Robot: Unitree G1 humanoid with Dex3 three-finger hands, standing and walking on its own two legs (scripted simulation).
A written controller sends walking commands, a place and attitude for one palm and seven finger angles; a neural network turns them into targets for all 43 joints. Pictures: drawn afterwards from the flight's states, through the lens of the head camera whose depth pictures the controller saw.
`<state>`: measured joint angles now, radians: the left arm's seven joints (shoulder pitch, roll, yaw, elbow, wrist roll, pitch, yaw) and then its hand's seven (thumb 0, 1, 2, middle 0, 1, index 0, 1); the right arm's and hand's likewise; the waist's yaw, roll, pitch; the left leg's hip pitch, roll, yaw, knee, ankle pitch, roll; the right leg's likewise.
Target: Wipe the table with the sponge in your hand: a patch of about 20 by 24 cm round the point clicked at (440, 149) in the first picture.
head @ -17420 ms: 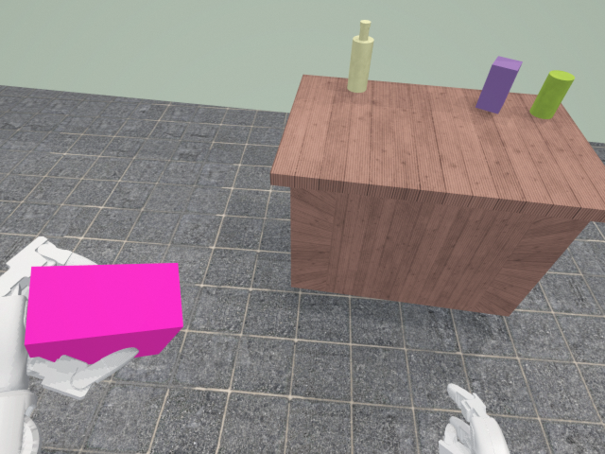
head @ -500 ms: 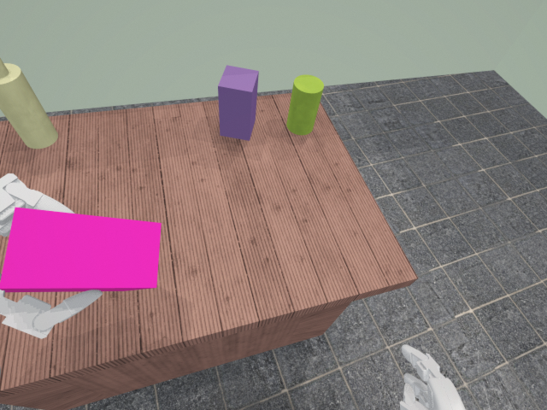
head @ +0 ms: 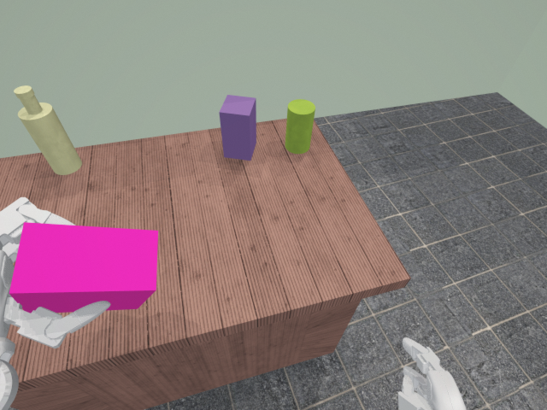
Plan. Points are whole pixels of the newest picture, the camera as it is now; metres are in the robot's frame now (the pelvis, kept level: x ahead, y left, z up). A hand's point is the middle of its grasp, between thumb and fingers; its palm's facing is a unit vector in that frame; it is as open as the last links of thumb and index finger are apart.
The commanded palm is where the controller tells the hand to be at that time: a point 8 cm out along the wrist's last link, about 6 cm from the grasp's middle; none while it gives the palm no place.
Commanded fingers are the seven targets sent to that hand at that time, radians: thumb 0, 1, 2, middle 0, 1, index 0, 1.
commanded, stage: look again from close up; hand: left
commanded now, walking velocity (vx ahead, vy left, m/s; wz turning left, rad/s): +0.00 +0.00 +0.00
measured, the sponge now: (110, 273) +0.23 +0.21 +0.14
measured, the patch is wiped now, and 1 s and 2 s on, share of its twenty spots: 0.00 0.00 0.00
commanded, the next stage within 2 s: come to a stop and stand still in 0.06 s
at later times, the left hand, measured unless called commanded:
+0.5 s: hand (59, 298) +0.19 +0.24 +0.16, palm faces +0.34 -0.88 -0.35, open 10.4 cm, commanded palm +0.14 +0.27 +0.18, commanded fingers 0.00 0.10 1.30 -1.20 -1.60 -1.20 -1.60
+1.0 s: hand (42, 235) +0.26 +0.29 +0.17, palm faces +0.36 -0.86 -0.37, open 10.4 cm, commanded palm +0.19 +0.32 +0.18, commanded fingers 0.00 0.10 1.30 -1.20 -1.60 -1.20 -1.60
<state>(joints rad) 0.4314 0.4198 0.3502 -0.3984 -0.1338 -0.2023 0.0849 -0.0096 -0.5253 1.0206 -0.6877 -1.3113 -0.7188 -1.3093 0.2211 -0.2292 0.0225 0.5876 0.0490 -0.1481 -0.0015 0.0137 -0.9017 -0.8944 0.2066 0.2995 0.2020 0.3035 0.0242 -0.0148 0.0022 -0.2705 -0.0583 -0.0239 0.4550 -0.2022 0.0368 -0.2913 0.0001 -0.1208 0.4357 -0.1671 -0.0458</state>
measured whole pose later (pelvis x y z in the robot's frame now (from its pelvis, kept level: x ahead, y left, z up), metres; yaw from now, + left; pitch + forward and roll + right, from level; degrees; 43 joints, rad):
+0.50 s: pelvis -0.03 +0.00 +0.00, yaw -1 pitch +0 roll -1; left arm 0.45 0.40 0.33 -0.41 -0.10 -0.20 0.10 -0.01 -0.53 1.02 -0.69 -1.31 -0.72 -1.31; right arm 0.26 -0.23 0.03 0.62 0.04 -0.18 -0.01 0.02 -0.90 -0.89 0.21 0.30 0.20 0.30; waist 0.01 -0.02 -0.02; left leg -0.30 -0.03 -0.01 0.49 -0.18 0.03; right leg -0.31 0.02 -0.12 0.43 -0.14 -0.05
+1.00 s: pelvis +0.02 +0.04 +0.00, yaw -3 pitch +0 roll -1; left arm 0.36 0.39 0.39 -0.43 -0.03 -0.29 0.08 -0.01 -0.53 1.02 -0.69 -1.31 -0.72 -1.31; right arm 0.25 -0.17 0.03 0.62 0.00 -0.20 0.01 0.02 -0.90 -0.89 0.21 0.30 0.20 0.30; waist 0.04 -0.05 0.07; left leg -0.21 -0.08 0.05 0.47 -0.25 0.09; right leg -0.25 -0.02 -0.05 0.45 -0.20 0.01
